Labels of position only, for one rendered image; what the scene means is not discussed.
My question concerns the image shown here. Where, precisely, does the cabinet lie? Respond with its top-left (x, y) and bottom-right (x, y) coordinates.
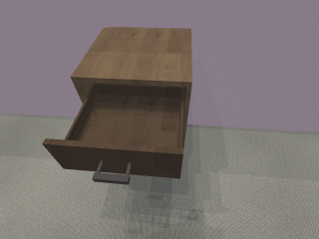
top-left (71, 27), bottom-right (192, 149)

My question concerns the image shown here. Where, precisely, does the drawer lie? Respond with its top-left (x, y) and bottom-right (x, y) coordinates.
top-left (42, 83), bottom-right (184, 179)

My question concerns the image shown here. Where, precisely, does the handle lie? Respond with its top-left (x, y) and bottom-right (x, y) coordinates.
top-left (92, 160), bottom-right (132, 185)

